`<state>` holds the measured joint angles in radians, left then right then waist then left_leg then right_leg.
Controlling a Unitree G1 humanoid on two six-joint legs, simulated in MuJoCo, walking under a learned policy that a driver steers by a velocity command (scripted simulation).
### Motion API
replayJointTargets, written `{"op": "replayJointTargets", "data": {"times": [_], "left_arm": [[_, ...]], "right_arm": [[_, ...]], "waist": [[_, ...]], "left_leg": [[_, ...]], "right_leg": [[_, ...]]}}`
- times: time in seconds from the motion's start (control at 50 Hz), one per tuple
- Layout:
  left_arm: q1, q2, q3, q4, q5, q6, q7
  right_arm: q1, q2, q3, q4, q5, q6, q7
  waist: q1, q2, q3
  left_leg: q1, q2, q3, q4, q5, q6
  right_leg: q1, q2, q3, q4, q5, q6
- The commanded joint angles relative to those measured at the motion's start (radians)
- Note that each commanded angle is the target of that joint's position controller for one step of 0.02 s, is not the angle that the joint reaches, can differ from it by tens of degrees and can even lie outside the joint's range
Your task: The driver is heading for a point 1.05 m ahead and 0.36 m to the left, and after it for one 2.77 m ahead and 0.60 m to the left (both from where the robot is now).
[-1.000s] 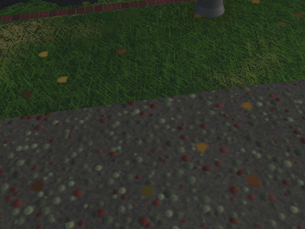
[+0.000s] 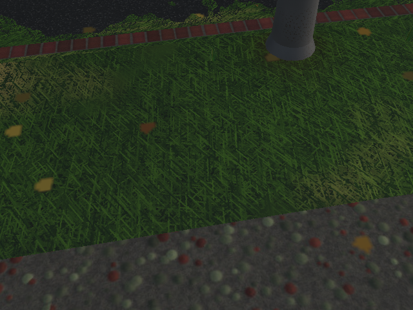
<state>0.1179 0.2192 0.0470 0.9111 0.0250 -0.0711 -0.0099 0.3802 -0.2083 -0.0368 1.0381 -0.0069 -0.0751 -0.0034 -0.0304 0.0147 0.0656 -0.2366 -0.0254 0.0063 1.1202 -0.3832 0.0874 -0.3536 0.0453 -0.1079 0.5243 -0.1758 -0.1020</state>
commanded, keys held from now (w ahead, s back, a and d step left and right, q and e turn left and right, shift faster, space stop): w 0.06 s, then w+q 0.46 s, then q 0.44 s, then no key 0.04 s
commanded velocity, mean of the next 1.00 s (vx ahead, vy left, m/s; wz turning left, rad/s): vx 0.36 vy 0.00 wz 0.42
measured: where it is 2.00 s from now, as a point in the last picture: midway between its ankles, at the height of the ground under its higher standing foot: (166, 246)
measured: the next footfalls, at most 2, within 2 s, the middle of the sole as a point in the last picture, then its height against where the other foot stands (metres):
left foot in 0.46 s outside the picture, level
right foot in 1.00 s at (203, 260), level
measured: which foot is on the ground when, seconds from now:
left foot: up 0.00-0.44, down 0.46-1.00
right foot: down 0.00-0.48, up 0.50-0.98, down 1.00-1.00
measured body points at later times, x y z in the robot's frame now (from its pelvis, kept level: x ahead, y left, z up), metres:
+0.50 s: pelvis +0.27 +0.04 -0.01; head +0.31 +0.05 +0.44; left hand +0.19 +0.27 -0.16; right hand +0.48 -0.16 -0.13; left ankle +0.35 +0.10 -0.73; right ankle +0.09 -0.07 -0.67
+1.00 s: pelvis +0.47 +0.07 +0.00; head +0.50 +0.08 +0.44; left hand +0.52 +0.37 -0.10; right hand +0.62 -0.19 -0.13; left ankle +0.35 +0.10 -0.73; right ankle +0.59 +0.02 -0.74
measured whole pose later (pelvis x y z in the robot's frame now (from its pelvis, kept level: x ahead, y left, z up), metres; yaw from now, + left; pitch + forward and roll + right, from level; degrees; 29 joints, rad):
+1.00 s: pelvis +0.47 +0.07 +0.00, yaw +30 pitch +1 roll +1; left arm 0.08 0.26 0.01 0.75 0.02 -0.03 0.03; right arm 0.34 -0.30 -0.09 0.85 -0.01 0.01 -0.02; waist -0.07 -0.02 0.06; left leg -0.14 -0.20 -0.21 0.58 -0.40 0.09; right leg -0.40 0.02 0.04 0.54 -0.10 -0.02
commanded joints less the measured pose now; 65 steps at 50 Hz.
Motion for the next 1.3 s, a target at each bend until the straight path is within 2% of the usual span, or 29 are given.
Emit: {"op": "replayJointTargets", "data": {"times": [0.02,0.04,0.08,0.14,0.24,0.34,0.4,0.44,0.46,0.48,0.5,0.52,0.56,0.6,0.7,0.78,0.86,0.92,0.96,0.98,1.0,1.02,1.04,1.06,1.08,1.1,1.14,1.24,1.3], "left_arm": [[0.131,0.063,0.015,0.026,-0.011,-0.013,0.005],[0.140,0.047,0.009,0.039,-0.009,-0.019,0.007],[0.192,0.070,0.013,0.064,-0.011,-0.036,0.010],[0.242,0.098,0.018,0.080,-0.008,-0.046,0.012],[0.292,0.083,0.007,0.090,-0.010,-0.049,0.017],[0.371,0.097,0.006,0.121,-0.003,-0.041,0.038],[0.345,0.131,0.014,0.117,0.001,-0.028,0.050],[0.325,0.157,0.022,0.104,0.002,-0.010,0.050],[0.298,0.158,0.021,0.075,-0.004,-0.010,0.046],[0.331,0.064,0.005,0.008,-0.025,-0.018,0.023],[0.235,0.130,0.021,-0.026,-0.015,-0.029,0.016],[0.157,0.119,0.017,-0.059,-0.015,-0.042,0.010],[0.163,0.112,0.018,-0.050,-0.012,-0.041,0.019],[0.204,0.092,0.017,-0.053,0.015,0.003,0.023],[0.125,0.085,0.013,-0.112,0.012,0.049,0.021],[-0.001,0.105,0.007,-0.170,0.002,0.057,0.024],[-0.077,0.127,0.000,-0.208,-0.007,0.055,0.029],[-0.054,0.149,-0.001,-0.214,-0.014,0.043,0.036],[0.037,0.165,0.002,-0.196,-0.015,0.033,0.043],[0.124,0.175,0.006,-0.175,-0.004,0.021,0.050],[0.199,0.252,0.021,-0.179,0.005,0.013,0.062],[0.154,0.284,0.019,-0.205,-0.013,0.033,0.059],[0.176,0.250,0.018,-0.198,-0.032,0.051,0.052],[0.115,0.192,0.007,-0.215,-0.029,0.058,0.053],[0.056,0.136,-0.010,-0.224,-0.021,0.065,0.051],[0.024,0.132,-0.015,-0.225,-0.008,0.068,0.049],[0.033,0.151,-0.011,-0.207,0.002,0.063,0.046],[0.067,0.168,-0.008,-0.174,-0.001,0.058,0.034],[0.120,0.218,0.012,-0.149,0.006,0.082,0.012]], "right_arm": [[-0.017,-0.080,-0.023,-0.075,-0.021,-0.004,0.008],[0.005,-0.058,-0.018,-0.065,-0.030,0.010,0.016],[0.001,-0.043,-0.018,-0.067,-0.031,0.028,0.027],[-0.116,-0.052,-0.019,-0.108,-0.024,0.043,0.034],[-0.294,-0.036,-0.005,-0.173,-0.014,0.036,0.042],[-0.410,-0.037,0.003,-0.229,-0.021,0.032,0.046],[-0.336,-0.060,-0.011,-0.220,-0.026,0.031,0.040],[-0.133,-0.101,-0.037,-0.162,-0.032,0.023,0.034],[0.022,-0.165,-0.064,-0.122,-0.047,0.019,0.026],[0.059,-0.277,-0.097,-0.135,-0.049,0.026,0.013],[0.052,-0.277,-0.096,-0.135,-0.013,0.041,0.016],[-0.017,-0.253,-0.090,-0.136,-0.004,0.045,0.010],[-0.119,-0.164,-0.068,-0.155,-0.001,0.036,0.004],[-0.146,-0.141,-0.055,-0.162,0.009,0.021,0.001],[-0.075,-0.196,-0.066,-0.166,0.004,0.024,0.001],[-0.017,-0.199,-0.067,-0.177,0.004,0.050,-0.011],[0.018,-0.210,-0.072,-0.191,-0.007,0.070,-0.023],[-0.009,-0.224,-0.079,-0.215,-0.016,0.081,-0.027],[-0.081,-0.236,-0.082,-0.243,-0.011,0.081,-0.023],[-0.127,-0.231,-0.079,-0.258,0.004,0.074,-0.020],[-0.098,-0.169,-0.060,-0.295,0.021,0.063,-0.017],[0.056,-0.142,-0.062,-0.278,0.015,0.072,-0.024],[0.124,-0.184,-0.069,-0.240,-0.023,0.088,-0.030],[0.061,-0.196,-0.069,-0.229,-0.027,0.102,-0.027],[-0.028,-0.204,-0.068,-0.239,-0.026,0.114,-0.022],[-0.066,-0.193,-0.066,-0.253,-0.018,0.125,-0.012],[-0.053,-0.170,-0.055,-0.248,-0.007,0.136,0.004],[-0.098,-0.130,-0.023,-0.242,-0.009,0.148,0.002],[-0.100,-0.143,-0.012,-0.229,-0.016,0.137,0.009]], "waist": [[0.023,-0.046,-0.029],[0.003,-0.058,-0.030],[-0.008,-0.060,-0.034],[0.007,-0.058,0.010],[0.046,-0.069,0.035],[0.079,-0.070,0.050],[0.030,-0.104,-0.010],[-0.055,-0.108,-0.125],[-0.130,-0.059,-0.207],[-0.088,0.176,-0.308],[-0.094,0.103,-0.345],[-0.065,0.048,-0.191],[0.016,-0.063,-0.046],[0.066,-0.043,-0.058],[0.052,0.026,-0.105],[-0.001,0.058,-0.118],[-0.034,0.064,-0.100],[-0.020,0.072,-0.088],[0.036,0.083,-0.092],[0.093,0.057,-0.116],[0.094,-0.112,-0.233],[0.007,-0.254,-0.282],[-0.008,-0.189,-0.313],[-0.003,-0.130,-0.242],[0.005,-0.069,-0.149],[-0.002,-0.113,-0.106],[-0.005,-0.162,-0.104],[0.015,-0.183,-0.131],[0.037,-0.225,-0.120]], "left_leg": [[-0.316,0.103,-0.062,0.069,0.083,0.001],[-0.273,0.110,-0.055,0.041,0.096,-0.011],[-0.276,0.108,-0.037,0.012,0.120,-0.027],[-0.379,0.120,-0.040,-0.070,0.225,-0.043],[-0.397,0.100,0.012,-0.328,0.400,-0.044],[-0.398,0.070,0.093,-0.488,0.355,0.003],[-0.273,-0.007,0.149,-0.521,0.211,0.062],[-0.036,-0.070,0.155,-0.594,0.175,0.117],[0.207,0.013,0.016,-0.643,0.160,0.173],[0.522,0.322,-0.487,-0.683,0.167,0.328],[0.550,0.377,-0.746,-0.814,0.205,0.369],[0.441,0.349,-0.573,-0.832,0.229,0.332],[0.187,0.271,-0.372,-0.847,0.625,0.251],[0.076,0.201,-0.245,-0.830,0.877,0.215],[0.075,0.121,-0.182,-0.780,1.080,0.156],[0.151,0.113,-0.233,-0.743,1.027,0.099],[0.242,0.140,-0.317,-0.686,1.011,0.102],[0.246,0.143,-0.383,-0.620,1.002,0.098],[0.173,0.098,-0.407,-0.557,0.937,0.055],[0.108,0.051,-0.383,-0.466,0.879,0.014],[-0.003,-0.021,-0.285,-0.234,0.530,-0.035],[-0.175,-0.213,-0.147,-0.029,-0.333,-0.053],[-0.199,-0.150,-0.140,0.115,-0.347,-0.062],[-0.231,-0.117,-0.140,0.171,-0.257,-0.073],[-0.222,-0.089,-0.145,0.126,-0.177,-0.086],[-0.210,-0.077,-0.142,0.077,-0.130,-0.100],[-0.155,-0.093,-0.118,0.022,-0.072,-0.117],[-0.056,-0.057,-0.065,-0.296,-0.087,-0.112],[0.041,-0.058,0.013,-0.460,-0.095,-0.079]], "right_leg": [[0.239,-0.299,0.377,-0.336,0.066,-0.129],[0.200,-0.272,0.325,-0.353,0.099,-0.113],[0.191,-0.260,0.266,-0.371,0.185,-0.114],[0.202,-0.250,0.180,-0.417,0.192,-0.095],[0.257,-0.222,0.049,-0.425,0.308,-0.047],[0.434,-0.273,-0.020,-0.356,0.496,-0.038],[0.506,-0.293,-0.069,-0.168,0.899,-0.025],[0.461,-0.288,-0.098,0.149,0.947,-0.012],[0.270,-0.267,-0.108,0.415,0.718,0.014],[-0.159,-0.089,-0.114,0.822,-0.067,0.071],[-0.321,-0.005,0.105,0.957,-0.325,0.074],[-0.409,-0.081,0.151,0.918,-0.229,0.064],[-0.300,-0.133,0.138,0.763,-0.157,0.084],[-0.182,-0.139,0.137,0.673,-0.174,0.119],[-0.208,-0.105,0.097,0.502,-0.061,0.159],[-0.253,-0.090,0.112,0.379,0.025,0.157],[-0.284,-0.064,0.141,0.281,-0.002,0.141],[-0.205,-0.039,0.166,0.170,-0.062,0.114],[-0.022,-0.011,0.162,0.002,-0.045,0.086],[0.141,-0.037,0.173,-0.136,0.126,0.064],[0.364,-0.285,0.376,-0.132,0.492,-0.005],[0.447,-0.507,0.630,-0.100,0.989,-0.158],[0.402,-0.529,0.676,-0.086,0.953,-0.236],[0.316,-0.477,0.618,-0.130,0.700,-0.236],[0.205,-0.377,0.484,-0.181,0.487,-0.176],[0.153,-0.305,0.397,-0.210,0.380,-0.128],[0.117,-0.237,0.293,-0.219,0.401,-0.100],[0.130,-0.240,0.285,-0.242,0.195,-0.102],[0.073,-0.238,0.348,-0.321,-0.303,-0.098]]}}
